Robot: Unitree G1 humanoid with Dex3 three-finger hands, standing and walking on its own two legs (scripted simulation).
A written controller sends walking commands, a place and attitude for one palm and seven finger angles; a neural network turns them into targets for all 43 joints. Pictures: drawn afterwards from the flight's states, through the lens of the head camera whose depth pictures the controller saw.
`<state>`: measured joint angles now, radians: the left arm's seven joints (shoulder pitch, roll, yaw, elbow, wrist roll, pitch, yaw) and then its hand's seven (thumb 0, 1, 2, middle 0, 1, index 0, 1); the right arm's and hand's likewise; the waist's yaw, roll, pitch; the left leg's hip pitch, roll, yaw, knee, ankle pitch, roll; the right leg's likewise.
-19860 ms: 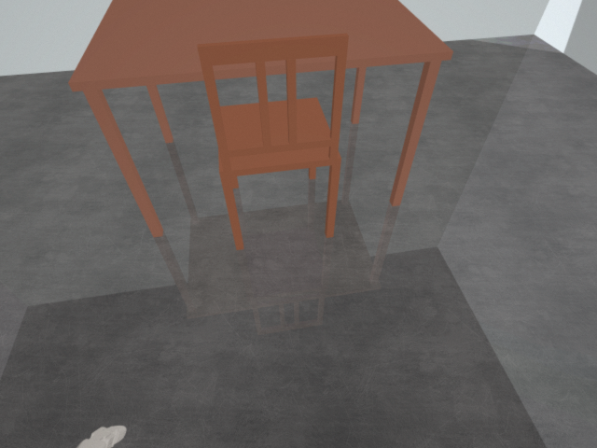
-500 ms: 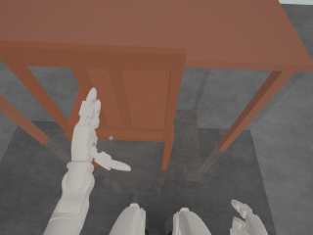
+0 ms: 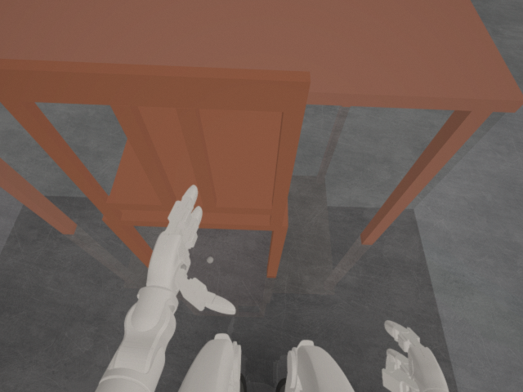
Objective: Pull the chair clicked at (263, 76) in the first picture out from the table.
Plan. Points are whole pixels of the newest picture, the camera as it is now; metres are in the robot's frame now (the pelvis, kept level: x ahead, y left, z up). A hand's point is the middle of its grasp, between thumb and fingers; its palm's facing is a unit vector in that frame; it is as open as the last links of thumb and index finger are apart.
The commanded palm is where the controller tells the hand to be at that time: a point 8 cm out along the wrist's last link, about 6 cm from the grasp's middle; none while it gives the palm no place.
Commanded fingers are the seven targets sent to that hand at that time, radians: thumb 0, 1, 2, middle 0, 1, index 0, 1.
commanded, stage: aim the fingers beside a spindle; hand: left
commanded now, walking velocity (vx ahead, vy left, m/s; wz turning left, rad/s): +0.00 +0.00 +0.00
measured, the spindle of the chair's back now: (150, 162) +0.48 +0.20 +0.01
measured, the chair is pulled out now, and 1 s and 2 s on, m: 0.00 0.00 0.00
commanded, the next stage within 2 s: push the fingers through the gap in 0.30 s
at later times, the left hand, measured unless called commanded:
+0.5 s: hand (181, 229) +0.33 +0.12 +0.05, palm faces +0.02 -1.00 -0.06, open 16.9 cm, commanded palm +0.32 +0.17 +0.03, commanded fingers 0.00 -0.50 0.30 -0.06 -0.08 -0.06 -0.08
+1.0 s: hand (202, 213) +0.38 +0.11 +0.00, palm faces -0.06 -1.00 -0.01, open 16.9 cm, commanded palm +0.37 +0.16 +0.03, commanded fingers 0.00 -0.50 0.30 -0.06 -0.08 -0.06 -0.08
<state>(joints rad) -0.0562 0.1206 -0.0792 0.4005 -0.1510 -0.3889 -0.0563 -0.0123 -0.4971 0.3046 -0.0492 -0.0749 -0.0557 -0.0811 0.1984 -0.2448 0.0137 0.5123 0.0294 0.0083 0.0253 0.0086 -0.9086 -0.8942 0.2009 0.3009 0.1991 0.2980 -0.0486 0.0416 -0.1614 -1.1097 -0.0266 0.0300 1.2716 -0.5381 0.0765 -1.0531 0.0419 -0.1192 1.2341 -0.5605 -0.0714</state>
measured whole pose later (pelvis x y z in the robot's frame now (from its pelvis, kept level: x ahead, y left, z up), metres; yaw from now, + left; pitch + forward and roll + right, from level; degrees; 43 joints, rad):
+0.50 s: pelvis +0.00 +0.00 +0.00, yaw +0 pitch +21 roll -3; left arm -0.07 0.17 -0.01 0.29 -0.08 -0.55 0.08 -0.01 -0.50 0.30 -0.06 -0.08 -0.06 -0.08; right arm 0.21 -0.24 0.01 0.55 0.00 0.00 0.03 0.01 -0.91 -0.89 0.20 0.30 0.20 0.30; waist -0.04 0.04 -0.18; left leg -1.10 -0.03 0.03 1.27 -0.54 0.08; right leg -1.04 0.04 -0.12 1.23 -0.56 -0.07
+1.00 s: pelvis +0.00 +0.01 +0.00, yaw -1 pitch +23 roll -3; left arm -0.30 0.15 0.02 0.57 -0.12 -0.40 0.02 -0.01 -0.50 0.30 -0.06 -0.08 -0.06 -0.08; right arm 0.24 -0.25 0.00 0.56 0.01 0.04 0.04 0.01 -0.91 -0.89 0.20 0.30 0.20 0.30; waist -0.08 0.05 -0.15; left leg -1.11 -0.02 0.04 1.26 -0.54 0.09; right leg -1.06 0.05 -0.10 1.21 -0.55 -0.06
